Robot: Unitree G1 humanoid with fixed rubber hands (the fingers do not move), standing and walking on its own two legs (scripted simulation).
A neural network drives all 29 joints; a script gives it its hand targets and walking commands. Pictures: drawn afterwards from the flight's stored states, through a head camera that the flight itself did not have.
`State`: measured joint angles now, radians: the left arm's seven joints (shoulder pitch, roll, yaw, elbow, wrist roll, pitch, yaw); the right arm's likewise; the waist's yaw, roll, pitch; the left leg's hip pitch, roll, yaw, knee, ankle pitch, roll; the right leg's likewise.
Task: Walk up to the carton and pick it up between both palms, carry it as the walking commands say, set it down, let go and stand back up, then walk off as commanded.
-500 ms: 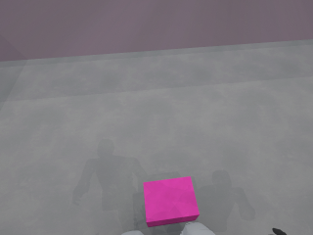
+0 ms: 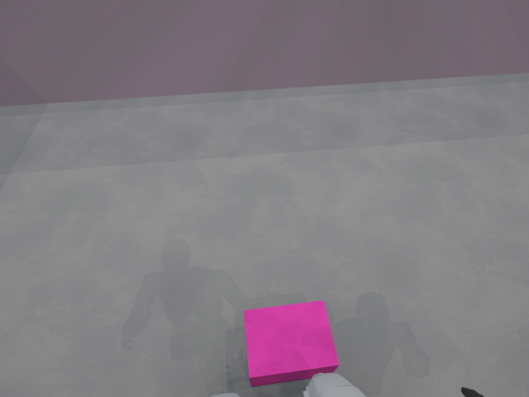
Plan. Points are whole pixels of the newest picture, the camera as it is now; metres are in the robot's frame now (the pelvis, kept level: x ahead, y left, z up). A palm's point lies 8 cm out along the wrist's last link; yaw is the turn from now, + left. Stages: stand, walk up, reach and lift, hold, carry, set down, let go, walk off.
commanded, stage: walk up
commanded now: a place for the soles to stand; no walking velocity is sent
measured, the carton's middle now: (287, 343) +0.35 -0.06 -0.66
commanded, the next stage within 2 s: none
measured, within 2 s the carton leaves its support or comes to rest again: neither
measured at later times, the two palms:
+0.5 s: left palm out of the picture +0.08 +0.32 -0.10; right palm out of the picture +0.06 -0.31 -0.10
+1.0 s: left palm out of the picture +0.08 +0.31 -0.10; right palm out of the picture +0.07 -0.32 -0.11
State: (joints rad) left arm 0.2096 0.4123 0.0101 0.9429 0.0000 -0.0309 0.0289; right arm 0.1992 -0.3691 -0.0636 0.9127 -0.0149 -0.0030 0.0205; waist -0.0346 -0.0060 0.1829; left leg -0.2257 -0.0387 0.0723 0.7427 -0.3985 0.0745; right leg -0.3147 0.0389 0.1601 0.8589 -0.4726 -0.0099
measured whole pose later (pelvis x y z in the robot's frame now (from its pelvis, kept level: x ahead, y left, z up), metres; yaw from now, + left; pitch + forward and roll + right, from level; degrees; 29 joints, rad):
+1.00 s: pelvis +0.01 -0.01 +0.00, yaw -1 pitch -6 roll +0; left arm 0.21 0.41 0.02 0.95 0.00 -0.04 0.03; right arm 0.20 -0.37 -0.06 0.91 -0.01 0.00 0.02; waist -0.03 0.00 0.18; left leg -0.24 -0.03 0.07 0.76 -0.39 0.05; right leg -0.28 0.04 0.16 0.73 -0.33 0.01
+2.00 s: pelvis +0.01 +0.01 +0.00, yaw +0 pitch -6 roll -1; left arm 0.21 0.41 0.01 0.94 0.00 -0.03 0.03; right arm 0.20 -0.37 -0.06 0.91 -0.01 0.00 0.02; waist -0.04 -0.01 0.18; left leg -0.23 -0.04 0.07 0.75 -0.39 0.07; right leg -0.30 0.04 0.16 0.81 -0.44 0.00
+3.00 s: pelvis +0.02 +0.01 +0.00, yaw +0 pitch -6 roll +0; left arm 0.21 0.42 0.03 0.94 0.00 -0.03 0.03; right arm 0.20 -0.37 -0.06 0.91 -0.01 0.00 0.02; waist -0.03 -0.01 0.18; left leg -0.23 -0.04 0.07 0.71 -0.39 0.08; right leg -0.31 0.04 0.16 0.83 -0.50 -0.02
